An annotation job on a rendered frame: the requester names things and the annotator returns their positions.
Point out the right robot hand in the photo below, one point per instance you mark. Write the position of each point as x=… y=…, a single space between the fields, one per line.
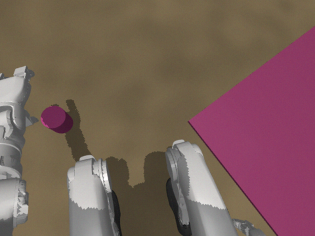
x=247 y=228

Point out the can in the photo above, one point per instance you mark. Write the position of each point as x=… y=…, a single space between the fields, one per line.
x=56 y=119

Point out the left robot foot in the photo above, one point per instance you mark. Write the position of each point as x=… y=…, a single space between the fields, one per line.
x=117 y=213

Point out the left robot hand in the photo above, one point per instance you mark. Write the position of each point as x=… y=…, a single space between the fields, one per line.
x=17 y=89

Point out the left robot arm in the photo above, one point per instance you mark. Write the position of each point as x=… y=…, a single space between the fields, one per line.
x=14 y=200

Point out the right robot foot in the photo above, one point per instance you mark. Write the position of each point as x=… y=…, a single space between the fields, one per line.
x=184 y=230

